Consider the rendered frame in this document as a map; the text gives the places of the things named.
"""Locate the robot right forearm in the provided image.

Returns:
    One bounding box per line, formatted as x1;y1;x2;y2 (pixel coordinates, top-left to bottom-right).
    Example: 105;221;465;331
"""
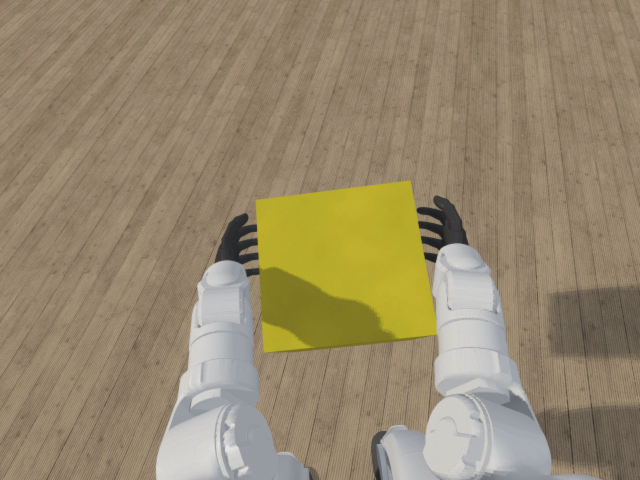
432;243;540;427

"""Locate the robot shin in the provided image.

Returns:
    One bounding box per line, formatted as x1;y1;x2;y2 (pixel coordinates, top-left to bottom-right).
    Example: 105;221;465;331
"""
382;425;408;439
277;452;298;461

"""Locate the robot left forearm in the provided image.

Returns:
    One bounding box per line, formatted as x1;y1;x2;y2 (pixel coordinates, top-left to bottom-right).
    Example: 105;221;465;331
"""
156;260;260;479

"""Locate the robot left hand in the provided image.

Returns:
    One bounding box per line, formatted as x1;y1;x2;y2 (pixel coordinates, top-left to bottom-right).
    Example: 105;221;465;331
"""
214;213;259;277

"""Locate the robot right upper arm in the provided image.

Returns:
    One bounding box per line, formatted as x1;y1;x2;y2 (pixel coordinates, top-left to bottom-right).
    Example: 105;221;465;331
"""
423;393;602;480

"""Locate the robot right hand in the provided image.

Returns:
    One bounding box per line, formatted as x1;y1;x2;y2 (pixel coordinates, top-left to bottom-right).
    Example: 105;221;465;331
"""
417;195;469;263

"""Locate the carton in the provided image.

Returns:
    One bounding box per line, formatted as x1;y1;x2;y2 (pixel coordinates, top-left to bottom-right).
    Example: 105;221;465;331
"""
256;180;437;353

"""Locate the left robot shin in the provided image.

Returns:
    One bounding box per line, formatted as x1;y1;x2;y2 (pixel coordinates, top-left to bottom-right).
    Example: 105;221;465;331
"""
277;452;298;461

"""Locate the robot left upper arm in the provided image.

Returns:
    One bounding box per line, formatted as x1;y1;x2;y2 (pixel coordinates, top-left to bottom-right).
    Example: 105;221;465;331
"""
156;401;279;480

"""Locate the right robot shin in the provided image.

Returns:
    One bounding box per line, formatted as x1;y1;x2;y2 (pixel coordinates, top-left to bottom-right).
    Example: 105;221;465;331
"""
382;425;408;439

